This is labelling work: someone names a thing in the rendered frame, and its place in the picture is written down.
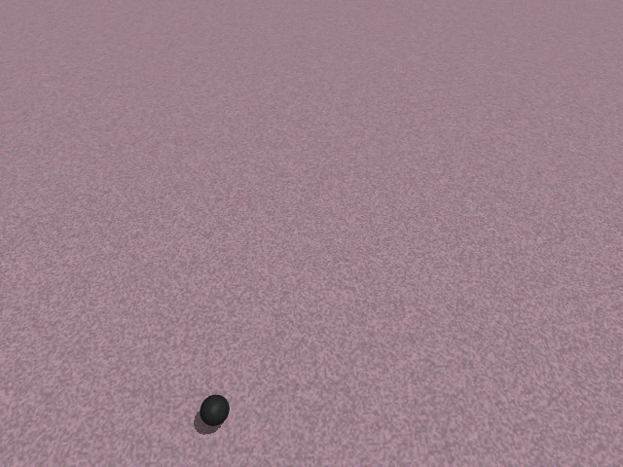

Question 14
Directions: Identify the ball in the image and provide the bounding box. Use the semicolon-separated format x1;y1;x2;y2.
200;395;230;426

